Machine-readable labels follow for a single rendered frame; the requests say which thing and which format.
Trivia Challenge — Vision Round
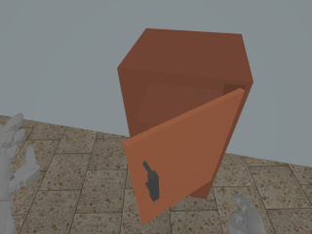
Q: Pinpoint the left robot hand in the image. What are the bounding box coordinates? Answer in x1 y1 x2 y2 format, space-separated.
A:
0 113 40 201

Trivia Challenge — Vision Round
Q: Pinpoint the right robot hand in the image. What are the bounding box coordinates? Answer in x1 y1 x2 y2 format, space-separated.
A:
228 193 266 234

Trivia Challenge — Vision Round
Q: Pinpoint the cupboard door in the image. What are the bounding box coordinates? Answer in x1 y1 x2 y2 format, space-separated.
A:
122 88 245 224

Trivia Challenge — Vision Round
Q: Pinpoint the handle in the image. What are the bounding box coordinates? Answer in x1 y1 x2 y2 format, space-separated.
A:
142 161 160 202

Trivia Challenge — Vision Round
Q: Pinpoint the left robot forearm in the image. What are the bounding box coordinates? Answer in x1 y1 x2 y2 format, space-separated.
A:
0 200 17 234

